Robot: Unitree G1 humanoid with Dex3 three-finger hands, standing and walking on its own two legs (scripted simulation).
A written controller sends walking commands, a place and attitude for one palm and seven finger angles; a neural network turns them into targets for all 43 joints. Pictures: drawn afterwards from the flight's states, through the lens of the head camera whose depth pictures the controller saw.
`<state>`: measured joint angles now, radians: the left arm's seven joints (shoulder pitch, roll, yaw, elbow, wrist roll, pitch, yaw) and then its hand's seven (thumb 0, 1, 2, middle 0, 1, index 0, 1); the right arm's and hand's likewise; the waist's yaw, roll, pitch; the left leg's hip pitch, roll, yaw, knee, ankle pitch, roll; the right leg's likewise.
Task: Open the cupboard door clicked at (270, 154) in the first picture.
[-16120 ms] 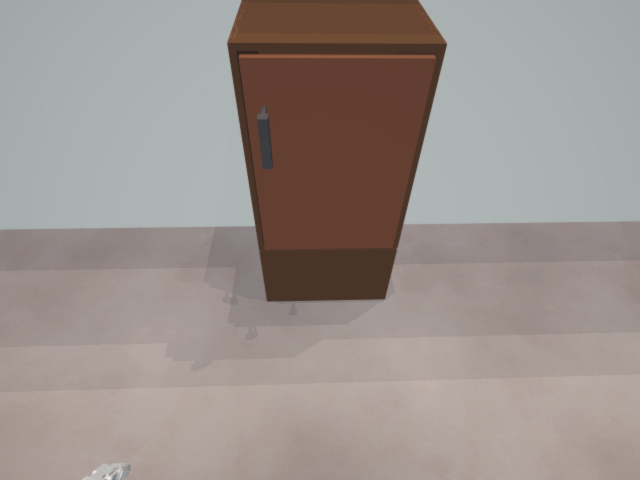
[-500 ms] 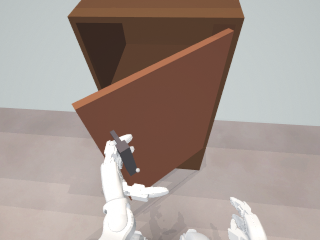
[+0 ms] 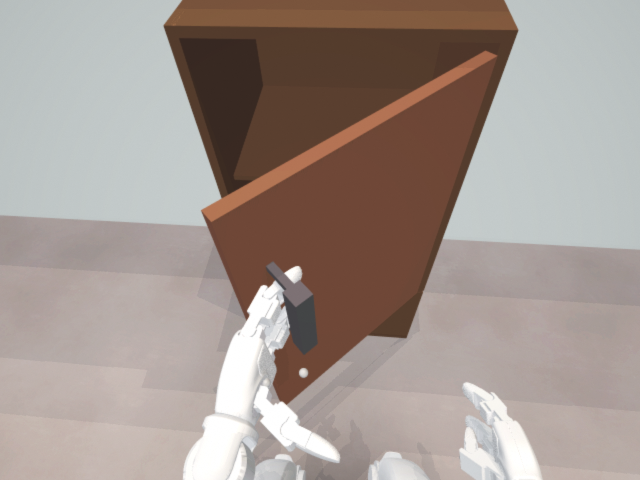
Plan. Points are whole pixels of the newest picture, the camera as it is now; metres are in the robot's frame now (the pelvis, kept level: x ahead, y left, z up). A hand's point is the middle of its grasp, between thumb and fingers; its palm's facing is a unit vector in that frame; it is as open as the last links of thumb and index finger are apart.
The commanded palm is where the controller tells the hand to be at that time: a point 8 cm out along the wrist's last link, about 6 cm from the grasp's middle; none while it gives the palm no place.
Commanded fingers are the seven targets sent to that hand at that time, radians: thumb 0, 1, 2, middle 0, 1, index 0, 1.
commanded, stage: slide the hand sideways off the handle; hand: left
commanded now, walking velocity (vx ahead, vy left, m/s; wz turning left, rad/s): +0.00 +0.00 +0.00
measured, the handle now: (291, 308) +0.31 +0.05 +0.05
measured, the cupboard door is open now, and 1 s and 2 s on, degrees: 45 45 45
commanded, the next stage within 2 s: draw the hand back to the body in 0.94 s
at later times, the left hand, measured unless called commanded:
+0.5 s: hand (277, 391) +0.21 +0.06 +0.06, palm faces -0.12 -0.99 +0.03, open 16.0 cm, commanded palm +0.18 +0.12 +0.05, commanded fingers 0.00 -0.50 0.30 -0.15 -0.30 -0.15 -0.30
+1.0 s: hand (224, 429) +0.18 +0.11 +0.05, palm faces -0.08 -1.00 -0.02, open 16.3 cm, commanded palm +0.15 +0.17 +0.05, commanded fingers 0.00 -0.50 0.30 -0.15 -0.30 -0.15 -0.30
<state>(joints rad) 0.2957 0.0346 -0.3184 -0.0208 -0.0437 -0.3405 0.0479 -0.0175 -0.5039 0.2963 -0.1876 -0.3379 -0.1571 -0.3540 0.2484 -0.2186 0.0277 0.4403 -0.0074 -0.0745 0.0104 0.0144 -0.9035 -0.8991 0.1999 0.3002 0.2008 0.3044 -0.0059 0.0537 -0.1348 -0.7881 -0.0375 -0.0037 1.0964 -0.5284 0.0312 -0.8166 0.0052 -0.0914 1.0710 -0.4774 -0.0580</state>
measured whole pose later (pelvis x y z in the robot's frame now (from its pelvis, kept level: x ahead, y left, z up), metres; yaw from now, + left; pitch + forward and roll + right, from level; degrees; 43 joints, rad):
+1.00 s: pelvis +0.01 -0.01 -0.02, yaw +0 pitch +16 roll -1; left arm 0.67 0.16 -0.09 -0.31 -0.14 -0.39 -0.15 -0.02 -0.50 0.30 -0.15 -0.30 -0.16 -0.30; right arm 0.24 -0.22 0.01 0.37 0.01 -0.06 -0.03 0.01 -0.90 -0.90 0.20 0.30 0.20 0.30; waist 0.02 0.04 -0.17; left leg -0.90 -0.02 -0.03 1.23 -0.60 0.02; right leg -0.92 0.02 -0.12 1.18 -0.54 -0.07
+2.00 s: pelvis +0.03 +0.03 +0.06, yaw +0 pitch +0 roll -2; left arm 0.59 0.33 0.19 -0.48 -0.04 -0.02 0.13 -0.01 0.18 0.59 -0.18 -0.30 -0.19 -0.30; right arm 0.26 -0.22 0.07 0.53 0.02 -0.12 -0.10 0.02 -0.90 -0.90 0.20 0.30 0.20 0.30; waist 0.06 0.08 -0.06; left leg -0.26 -0.05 0.00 0.64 -0.39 0.06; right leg -0.27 0.01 -0.06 0.60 -0.32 -0.01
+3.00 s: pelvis +0.01 +0.00 +0.08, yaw -2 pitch -1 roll -1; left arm 0.54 0.37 0.36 -0.42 -0.05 -0.15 0.10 0.01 0.89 0.90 -0.21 -0.30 -0.21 -0.30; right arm 0.18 -0.26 0.00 0.60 0.00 -0.05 -0.07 0.01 -0.90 -0.90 0.20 0.30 0.20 0.30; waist 0.00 0.05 0.02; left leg -0.20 -0.01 0.01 0.46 -0.25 0.03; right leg -0.21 0.05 -0.05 0.38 -0.16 -0.04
